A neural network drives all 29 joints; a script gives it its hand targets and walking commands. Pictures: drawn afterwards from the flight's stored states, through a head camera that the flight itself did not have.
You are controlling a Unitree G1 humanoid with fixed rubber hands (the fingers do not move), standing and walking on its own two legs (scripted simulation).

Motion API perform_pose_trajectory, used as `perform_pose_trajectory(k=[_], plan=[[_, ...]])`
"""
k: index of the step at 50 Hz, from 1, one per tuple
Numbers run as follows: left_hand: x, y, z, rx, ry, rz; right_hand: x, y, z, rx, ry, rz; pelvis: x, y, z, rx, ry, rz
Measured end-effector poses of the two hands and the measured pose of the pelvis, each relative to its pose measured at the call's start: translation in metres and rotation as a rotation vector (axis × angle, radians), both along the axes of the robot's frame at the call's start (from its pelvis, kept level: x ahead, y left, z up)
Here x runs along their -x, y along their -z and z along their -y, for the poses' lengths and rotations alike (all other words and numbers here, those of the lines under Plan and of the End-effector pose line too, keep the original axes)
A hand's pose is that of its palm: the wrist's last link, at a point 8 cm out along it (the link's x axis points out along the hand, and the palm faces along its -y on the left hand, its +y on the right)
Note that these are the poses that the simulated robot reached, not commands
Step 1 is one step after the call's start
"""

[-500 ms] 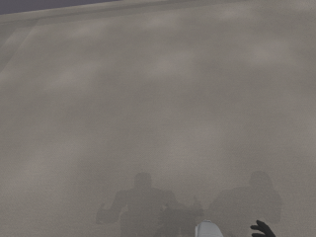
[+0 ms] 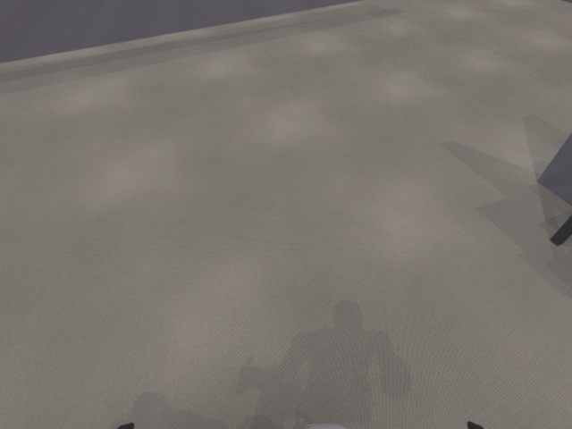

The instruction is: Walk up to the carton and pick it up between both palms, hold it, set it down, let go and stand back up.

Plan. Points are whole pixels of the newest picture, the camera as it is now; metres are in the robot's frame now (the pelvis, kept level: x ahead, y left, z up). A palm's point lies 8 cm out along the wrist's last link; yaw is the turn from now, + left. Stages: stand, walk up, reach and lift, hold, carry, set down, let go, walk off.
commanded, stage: walk up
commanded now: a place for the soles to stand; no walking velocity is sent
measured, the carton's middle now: out of the picture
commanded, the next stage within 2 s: none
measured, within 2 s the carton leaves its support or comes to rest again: neither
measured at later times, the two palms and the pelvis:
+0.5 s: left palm (287, 324) +0.31 +0.01 -0.08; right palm out of the picture +0.03 -0.45 -0.16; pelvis +0.10 -0.18 -0.01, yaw -26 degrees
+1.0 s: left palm (380, 266) +0.47 -0.19 -0.13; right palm out of the picture +0.17 -0.61 -0.11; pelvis +0.28 -0.35 -0.01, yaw -47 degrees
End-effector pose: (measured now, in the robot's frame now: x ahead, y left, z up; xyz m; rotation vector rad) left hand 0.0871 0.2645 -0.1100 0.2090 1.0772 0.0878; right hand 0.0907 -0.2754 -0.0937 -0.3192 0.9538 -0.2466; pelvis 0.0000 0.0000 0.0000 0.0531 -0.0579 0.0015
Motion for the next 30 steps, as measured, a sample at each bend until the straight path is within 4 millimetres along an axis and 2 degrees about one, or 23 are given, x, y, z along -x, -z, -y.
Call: perform_pose_trajectory(k=[3, 7, 10, 12, 15, 20, 22, 24, 30], plan=[[-0.031, -0.012, 0.01, -0.016, 0.11, -0.01, 0.025, -0.004, 0.018, 0.008, 0.1, -0.001, -0.007, -0.008, 0.005, 0.006, 0.062, -0.009], [-0.069, -0.022, 0.021, -0.041, 0.186, -0.01, 0.053, -0.001, 0.028, -0.012, 0.159, -0.042, -0.015, -0.012, 0.02, 0.0, 0.146, -0.01], [-0.092, -0.023, 0.043, -0.047, 0.239, -0.034, 0.069, 0.005, 0.039, -0.039, 0.212, -0.072, -0.025, -0.012, 0.038, -0.006, 0.213, -0.013], [-0.111, -0.023, 0.066, -0.045, 0.285, -0.041, 0.079, 0.01, 0.05, -0.054, 0.248, -0.091, -0.033, -0.011, 0.052, -0.012, 0.254, -0.014], [-0.147, -0.024, 0.113, -0.046, 0.366, -0.019, 0.092, 0.02, 0.074, -0.076, 0.306, -0.123, -0.047, -0.007, 0.079, -0.026, 0.313, -0.019], [-0.207, -0.023, 0.203, -0.078, 0.457, 0.066, 0.102, 0.053, 0.133, -0.116, 0.389, -0.193, -0.076, 0.01, 0.137, -0.019, 0.387, -0.032], [-0.22, -0.023, 0.233, -0.085, 0.45, 0.105, 0.095, 0.065, 0.154, -0.147, 0.394, -0.215, -0.086, 0.015, 0.157, 0.007, 0.412, -0.033], [-0.223, -0.025, 0.249, -0.088, 0.415, 0.1, 0.075, 0.065, 0.17, -0.185, 0.397, -0.192, -0.096, 0.012, 0.174, 0.002, 0.439, -0.042], [-0.203, -0.033, 0.259, -0.169, 0.382, -0.055, -0.019, 0.028, 0.212, -0.206, 0.358, 0.014, -0.128, -0.01, 0.223, 0.012, 0.52, -0.055]])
